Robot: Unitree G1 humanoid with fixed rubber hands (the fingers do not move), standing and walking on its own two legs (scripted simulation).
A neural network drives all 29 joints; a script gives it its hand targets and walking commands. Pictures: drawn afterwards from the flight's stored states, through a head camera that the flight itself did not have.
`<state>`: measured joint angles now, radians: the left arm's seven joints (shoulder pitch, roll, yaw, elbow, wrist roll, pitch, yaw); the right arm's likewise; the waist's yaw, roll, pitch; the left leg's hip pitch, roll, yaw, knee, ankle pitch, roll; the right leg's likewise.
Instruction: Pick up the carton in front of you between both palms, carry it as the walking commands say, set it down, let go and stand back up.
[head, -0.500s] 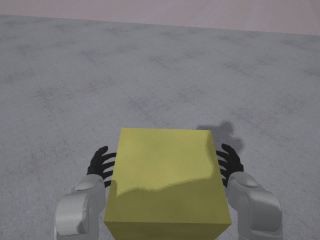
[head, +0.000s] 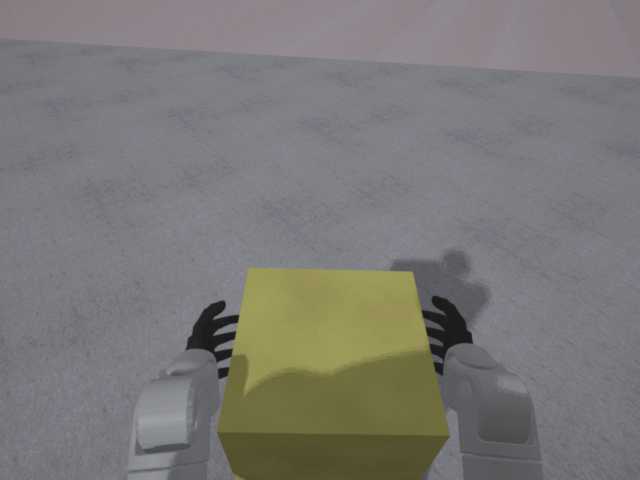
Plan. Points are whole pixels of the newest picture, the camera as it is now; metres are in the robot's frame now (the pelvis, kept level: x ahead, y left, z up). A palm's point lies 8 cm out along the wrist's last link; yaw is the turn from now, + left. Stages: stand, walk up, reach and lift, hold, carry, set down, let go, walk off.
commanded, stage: carry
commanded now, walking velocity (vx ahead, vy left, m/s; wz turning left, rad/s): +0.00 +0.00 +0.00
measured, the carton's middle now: (327, 390) +0.26 +0.00 -0.01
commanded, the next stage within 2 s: hold in 0.58 s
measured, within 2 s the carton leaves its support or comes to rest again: neither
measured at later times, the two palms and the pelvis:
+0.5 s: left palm (206, 367) +0.27 +0.15 +0.04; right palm (443, 361) +0.28 -0.15 +0.04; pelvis -0.02 +0.00 +0.00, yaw +0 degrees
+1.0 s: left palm (198, 378) +0.27 +0.16 +0.02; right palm (426, 359) +0.29 -0.13 +0.02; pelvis -0.05 -0.01 +0.00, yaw +7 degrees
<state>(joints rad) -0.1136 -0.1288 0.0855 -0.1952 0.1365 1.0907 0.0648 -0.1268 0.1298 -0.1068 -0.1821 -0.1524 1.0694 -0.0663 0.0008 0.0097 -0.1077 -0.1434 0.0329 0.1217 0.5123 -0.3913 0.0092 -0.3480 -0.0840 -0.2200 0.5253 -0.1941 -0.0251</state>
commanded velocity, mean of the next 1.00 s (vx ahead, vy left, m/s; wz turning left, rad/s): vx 0.00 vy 0.00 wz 0.00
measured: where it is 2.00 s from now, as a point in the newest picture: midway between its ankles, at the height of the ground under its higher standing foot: outside the picture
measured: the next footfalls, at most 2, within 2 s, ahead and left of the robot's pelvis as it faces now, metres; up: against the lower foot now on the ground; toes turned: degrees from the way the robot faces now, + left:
none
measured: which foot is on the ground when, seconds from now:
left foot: down 0.00-1.00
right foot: down 0.00-1.00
